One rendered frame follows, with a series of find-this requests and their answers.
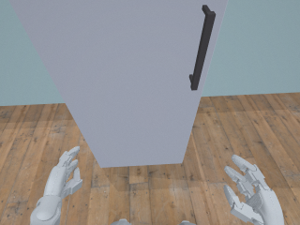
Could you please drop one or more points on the fridge door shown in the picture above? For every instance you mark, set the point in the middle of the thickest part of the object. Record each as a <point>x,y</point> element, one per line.
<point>122,67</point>

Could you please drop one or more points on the left robot hand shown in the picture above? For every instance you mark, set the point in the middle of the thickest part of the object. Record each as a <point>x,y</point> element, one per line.
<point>57,183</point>

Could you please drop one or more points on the right robot hand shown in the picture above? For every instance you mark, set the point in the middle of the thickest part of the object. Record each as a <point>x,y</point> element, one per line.
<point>264,201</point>

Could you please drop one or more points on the left robot forearm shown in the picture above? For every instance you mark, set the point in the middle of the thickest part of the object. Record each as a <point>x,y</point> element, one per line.
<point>47,211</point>

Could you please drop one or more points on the handle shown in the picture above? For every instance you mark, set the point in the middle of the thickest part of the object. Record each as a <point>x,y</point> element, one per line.
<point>207,28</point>

